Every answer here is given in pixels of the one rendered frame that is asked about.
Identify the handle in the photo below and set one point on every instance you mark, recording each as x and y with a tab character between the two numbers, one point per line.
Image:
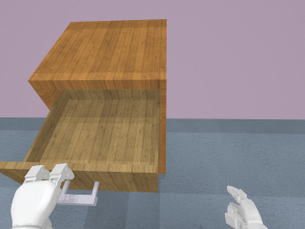
79	200

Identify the cabinet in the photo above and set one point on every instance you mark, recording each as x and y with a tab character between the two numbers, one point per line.
108	55

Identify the left robot hand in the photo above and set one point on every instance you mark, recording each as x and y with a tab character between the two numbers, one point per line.
35	199

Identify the right robot hand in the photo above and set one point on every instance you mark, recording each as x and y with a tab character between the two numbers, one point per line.
238	216

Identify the drawer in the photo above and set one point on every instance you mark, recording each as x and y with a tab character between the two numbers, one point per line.
106	135

